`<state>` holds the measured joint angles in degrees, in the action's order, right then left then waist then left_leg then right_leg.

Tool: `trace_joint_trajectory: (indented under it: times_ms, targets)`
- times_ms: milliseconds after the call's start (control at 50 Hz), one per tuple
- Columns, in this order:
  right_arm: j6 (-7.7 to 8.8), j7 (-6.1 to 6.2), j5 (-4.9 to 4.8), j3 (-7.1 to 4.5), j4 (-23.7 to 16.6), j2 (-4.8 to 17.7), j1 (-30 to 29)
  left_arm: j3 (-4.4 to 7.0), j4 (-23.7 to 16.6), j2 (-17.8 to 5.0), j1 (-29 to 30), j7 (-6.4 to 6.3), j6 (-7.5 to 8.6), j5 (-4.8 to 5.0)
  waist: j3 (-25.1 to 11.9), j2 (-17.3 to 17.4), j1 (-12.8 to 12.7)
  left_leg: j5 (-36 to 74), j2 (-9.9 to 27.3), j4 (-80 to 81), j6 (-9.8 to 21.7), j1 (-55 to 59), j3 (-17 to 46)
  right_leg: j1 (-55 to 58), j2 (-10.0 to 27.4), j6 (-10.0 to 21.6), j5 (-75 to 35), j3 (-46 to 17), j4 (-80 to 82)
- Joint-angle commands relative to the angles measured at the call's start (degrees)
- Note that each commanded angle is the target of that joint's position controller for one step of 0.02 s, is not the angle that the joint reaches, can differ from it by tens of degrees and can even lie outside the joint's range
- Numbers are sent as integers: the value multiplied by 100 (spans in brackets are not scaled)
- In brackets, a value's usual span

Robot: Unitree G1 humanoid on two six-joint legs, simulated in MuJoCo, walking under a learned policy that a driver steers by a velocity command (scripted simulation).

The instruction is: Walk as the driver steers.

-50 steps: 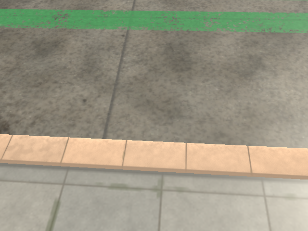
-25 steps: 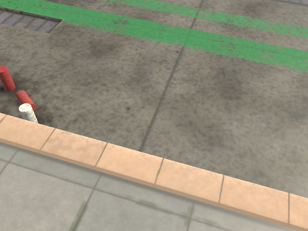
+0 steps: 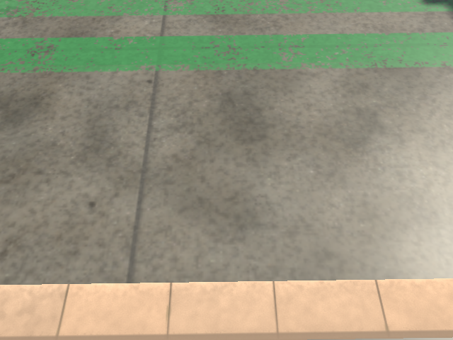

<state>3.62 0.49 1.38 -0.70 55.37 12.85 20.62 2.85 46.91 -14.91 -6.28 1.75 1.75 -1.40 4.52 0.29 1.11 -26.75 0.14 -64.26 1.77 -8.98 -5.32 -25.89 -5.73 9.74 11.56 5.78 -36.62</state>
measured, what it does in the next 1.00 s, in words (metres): walks ahead: left foot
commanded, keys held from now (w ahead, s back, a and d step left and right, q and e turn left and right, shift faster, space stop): w+e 0.08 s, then w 0.32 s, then w+q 0.58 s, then s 0.02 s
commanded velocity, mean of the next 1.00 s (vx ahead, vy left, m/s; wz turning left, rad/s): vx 0.50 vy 0.00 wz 0.06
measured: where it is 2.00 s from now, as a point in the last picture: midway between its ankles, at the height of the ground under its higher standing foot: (252, 234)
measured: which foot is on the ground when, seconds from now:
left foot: up 0.00-0.48, down 0.50-1.00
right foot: down 0.00-0.52, up 0.54-1.00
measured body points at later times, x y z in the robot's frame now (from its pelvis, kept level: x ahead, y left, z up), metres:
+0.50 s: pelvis +0.28 +0.02 +0.01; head +0.32 +0.01 +0.46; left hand +0.26 +0.29 -0.12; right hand +0.46 -0.24 -0.09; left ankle +0.42 +0.08 -0.71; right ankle +0.09 -0.03 -0.71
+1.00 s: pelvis +0.55 +0.00 +0.02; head +0.57 +0.01 +0.47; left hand +0.76 +0.26 -0.06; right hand +0.50 -0.29 -0.10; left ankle +0.42 +0.08 -0.71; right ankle +0.74 -0.16 -0.67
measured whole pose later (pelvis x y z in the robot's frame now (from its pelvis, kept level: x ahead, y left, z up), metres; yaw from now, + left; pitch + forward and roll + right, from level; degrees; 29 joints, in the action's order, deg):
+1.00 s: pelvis +0.55 +0.00 +0.02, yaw +7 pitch +2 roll +1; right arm 3.4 0.8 1.1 -3.6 51.6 15.9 30.2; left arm 2.8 42.4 -17.0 -0.5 2.2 1.6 -2.7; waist 0.1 -2.3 6.7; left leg -19.4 -7.9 -18.4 5.7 0.8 13.0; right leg -37.5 4.2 -2.0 -5.8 -5.4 -39.8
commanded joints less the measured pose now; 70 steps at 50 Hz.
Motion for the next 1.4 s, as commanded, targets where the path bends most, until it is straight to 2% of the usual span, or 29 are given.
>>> trace_joint_trajectory:
  times_ms: [20,60,120,260,380,440,480,500,520,540,560,580,620,760,880,1020,1080,1120,1140,1160,1180,1200,1220,1240,1260,1280,1320,1360,1400]
  targets:
    - [282,-46,-45,-164,-900,864,-561,322,143,-988,-1258,-147,-69,110,-625,75,-464,794,344,-1351,62,-3253,839,2861,2213,1174,-47,-3606,2219]
    - [115,-37,101,-158,-849,787,-382,237,97,-696,-921,-181,12,108,-317,143,-32,884,550,-661,-104,-2521,860,1810,1624,850,-1104,-2761,2350]
    - [-156,-93,154,-129,-886,588,-299,220,137,-735,-1056,-162,177,136,-400,22,110,1073,599,-16,-311,-2272,662,1427,1286,749,-1731,-2129,2483]
    - [-213,-172,84,-143,-1330,605,-1595,172,386,-704,-1984,-165,218,179,-166,-299,-412,2742,614,1695,-328,-3064,444,2236,1108,79,-2378,-1831,2590]
    - [-122,-275,34,-75,-1738,580,-2662,102,495,-731,-2354,-277,199,68,65,-346,-719,2765,233,2975,-125,-3071,250,3046,1318,78,-3014,-1870,2461]
    - [-68,-249,-15,-119,-1600,749,-2045,111,519,-871,-2075,-305,226,0,-95,-545,-323,2173,-74,3305,192,-1917,177,3056,1450,-59,-4464,-1551,2077]
    - [-43,-135,-37,-236,-1161,996,-692,117,531,-950,-1892,-314,239,-53,-753,-506,257,1644,-385,3468,492,-626,151,3222,1396,-200,-5676,-1304,652]
    - [0,-67,22,-291,-931,1108,256,100,492,-918,-1805,-309,245,-6,-1254,-274,719,1769,3,3768,737,640,562,2596,1256,-282,-4856,-1077,-665]
    - [-5,-7,128,-426,-880,1607,923,-2,304,-521,-2137,-262,277,140,-2026,703,690,1065,1411,3910,1303,2168,2765,1084,640,-529,-2475,-675,-2693]
    - [-94,-92,-24,-452,-829,1562,649,51,383,-620,-2468,-204,289,95,-2132,1450,290,1334,2044,4563,1925,2620,4954,-375,-177,-634,1637,-702,-3926]
    - [-133,-170,-152,-406,-962,1278,5,94,291,-910,-2017,-214,302,-60,-1225,686,146,1280,1834,4703,1899,1973,4447,-956,270,-566,1262,-1082,-4073]
    - [-131,-194,-142,-366,-1076,1055,-393,75,175,-879,-1536,-191,342,-43,-670,213,105,1839,1694,4846,1864,1186,3665,-922,528,-609,821,-1072,-3790]
    - [-68,-176,-105,-305,-953,871,-411,55,14,-747,-1250,-183,263,-90,-180,26,-147,2870,1201,5044,1576,249,2888,-592,848,-727,683,-1038,-2959]
    - [-51,-119,-169,-424,-748,1205,208,-36,-367,-460,-446,-70,-67,-131,-279,247,-91,3227,636,5447,1438,-122,2289,-602,970,-1208,-236,-683,-1375]
    - [7,-10,-94,-462,-543,1196,1251,147,-716,-846,779,-28,18,-96,-141,281,430,3050,873,5074,1522,1575,3027,-2522,1148,-1147,-1107,-1129,-1179]
    - [20,123,-46,-444,-657,1011,936,7,-1044,-388,1415,84,162,-115,34,371,585,2832,272,4058,971,411,2694,-911,744,-1089,-2564,-927,615]
    - [2,282,31,-392,-632,845,935,-13,-812,-297,914,25,261,-41,-154,262,555,2541,-105,3006,533,125,2570,418,701,-1009,-3491,-1012,1519]
    - [-58,371,13,-407,-584,862,924,28,-344,-372,-246,-129,357,-10,-410,-48,123,2200,-477,1421,404,456,2297,1199,845,-1061,-4398,-1003,2651]
    - [-105,338,-107,-414,-543,901,925,108,20,-524,-1194,-195,416,-51,-716,-417,-288,1589,-673,175,292,-145,1948,2493,994,-1099,-5134,-785,2844]
    - [-174,310,-269,-394,-499,685,1266,167,221,-851,-1795,-170,474,-151,-1135,-957,-304,-1868,-1080,-1592,158,-1530,1492,4078,1811,-977,-7610,-1348,1944]
    - [-248,399,-648,-385,-443,510,2255,182,227,-1075,-2456,-52,489,-99,-2510,-1229,-91,-3248,-1284,-3773,-96,-2775,1324,6096,3240,-358,-11310,-2077,-398]
    - [-260,436,-537,-338,-427,782,2284,202,130,-1001,-2444,54,400,157,-3242,-1120,-238,-2849,-983,-4418,-105,-3535,1536,6407,3583,128,-11193,-2560,-635]
    - [-318,405,-312,-323,-479,872,1690,157,-108,-773,-1799,-23,353,236,-2988,-710,-271,-2019,-767,-4465,-162,-3725,1422,5424,3376,455,-8978,-2530,109]
    - [-400,319,-124,-298,-636,885,1031,52,-306,-519,-1011,-174,323,168,-2509,-498,-125,-1233,-552,-4193,-239,-3730,1257,4315,3134,668,-7156,-2507,639]
    - [-508,185,141,-304,-833,951,101,-82,-357,-261,-759,-311,261,155,-1760,10,-180,-528,-409,-3530,-167,-3219,1172,2871,2612,418,-6231,-2118,1224]
    - [-638,104,167,-260,-895,737,203,-90,-232,-435,-910,-364,269,71,-1485,-559,-46,-265,-512,-3513,-180,-2870,1233,2108,2761,669,-7112,-2050,1207]
    - [-754,96,172,-249,-955,773,87,-25,-91,-664,-1030,-344,236,133,-1169,-562,105,373,-530,-2722,-213,-2639,1418,1280,2405,641,-6513,-1640,1433]
    - [-766,103,168,-291,-928,756,-15,-49,-70,-625,-1065,-316,192,79,-1302,-660,120,464,-814,-2729,-250,-2594,1281,1332,2146,589,-6827,-1438,1419]
    - [-783,26,103,-275,-1007,599,-307,-106,20,-428,-1145,-320,121,68,-1186,-543,174,1111,-766,-1510,-372,-2478,1325,1157,1839,490,-5035,-1164,1613]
